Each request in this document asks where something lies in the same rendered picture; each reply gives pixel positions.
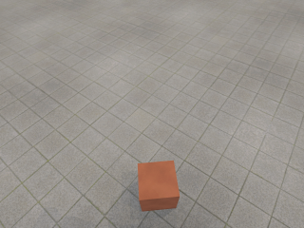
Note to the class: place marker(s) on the carton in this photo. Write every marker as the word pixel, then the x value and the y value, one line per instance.
pixel 158 185

